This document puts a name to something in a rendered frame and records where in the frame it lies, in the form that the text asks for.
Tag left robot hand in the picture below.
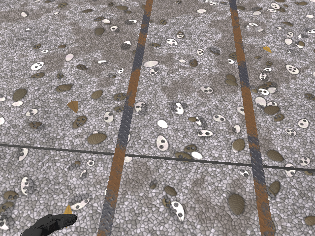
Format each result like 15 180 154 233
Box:
20 213 77 236

